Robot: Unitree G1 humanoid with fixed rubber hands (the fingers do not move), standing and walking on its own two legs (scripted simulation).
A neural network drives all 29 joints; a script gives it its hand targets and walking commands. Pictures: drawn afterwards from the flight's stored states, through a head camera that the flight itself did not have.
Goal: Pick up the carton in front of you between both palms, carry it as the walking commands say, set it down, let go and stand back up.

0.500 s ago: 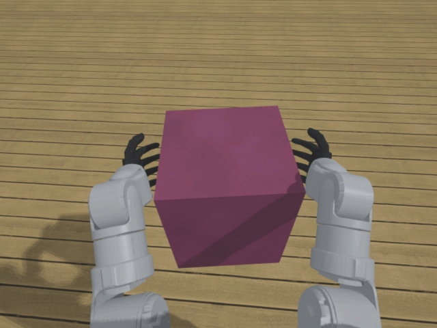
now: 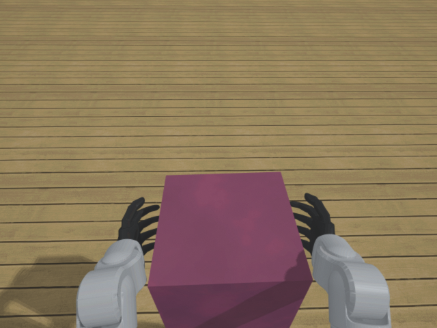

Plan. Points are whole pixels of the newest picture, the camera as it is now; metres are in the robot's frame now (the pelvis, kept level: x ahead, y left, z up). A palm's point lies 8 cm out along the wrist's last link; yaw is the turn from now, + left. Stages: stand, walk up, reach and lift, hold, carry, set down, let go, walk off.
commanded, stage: carry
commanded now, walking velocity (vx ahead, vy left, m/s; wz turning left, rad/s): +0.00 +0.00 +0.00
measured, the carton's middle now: (226, 259) +0.24 -0.01 -0.01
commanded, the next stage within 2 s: none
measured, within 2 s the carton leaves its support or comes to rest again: neither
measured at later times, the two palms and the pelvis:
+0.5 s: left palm (145, 181) +0.37 +0.14 +0.07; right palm (294, 166) +0.40 -0.16 +0.07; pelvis +0.16 -0.03 -0.02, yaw +4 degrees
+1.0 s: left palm (143, 197) +0.36 +0.15 +0.03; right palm (287, 182) +0.38 -0.14 +0.03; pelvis +0.12 -0.02 -0.02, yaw +4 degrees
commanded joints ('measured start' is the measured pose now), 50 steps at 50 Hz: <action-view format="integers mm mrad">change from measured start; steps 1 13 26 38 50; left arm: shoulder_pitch -320 -291 -302 -376 -532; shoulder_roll -782 -584 -663 -519 -608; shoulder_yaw -571 -492 -564 -489 -425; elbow -129 -48 -124 71 347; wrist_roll -173 -168 -190 -107 -46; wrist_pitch -36 21 -18 -96 -276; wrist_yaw -40 4 -31 -96 -206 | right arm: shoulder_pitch -355 -329 -279 -374 -523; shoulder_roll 765 571 650 514 618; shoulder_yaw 578 514 533 494 404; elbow -150 -89 -110 72 355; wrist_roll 209 144 140 103 27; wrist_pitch -21 51 -6 -85 -259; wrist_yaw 67 -5 25 102 201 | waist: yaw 19 33 31 31 32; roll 153 -104 16 21 13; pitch -242 -204 -268 -170 -135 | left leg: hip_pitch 198 28 103 53 7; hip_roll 236 93 132 133 129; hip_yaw -123 -95 -100 -102 -123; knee -63 117 141 107 55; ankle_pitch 589 -102 306 160 -49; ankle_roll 56 -111 -103 -74 -51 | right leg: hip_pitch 43 364 330 287 258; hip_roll -3 -231 -131 -133 -128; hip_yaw -24 133 -6 -11 -3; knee -253 -479 -317 -339 -405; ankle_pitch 92 863 800 582 388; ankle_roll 7 -122 -84 -66 -55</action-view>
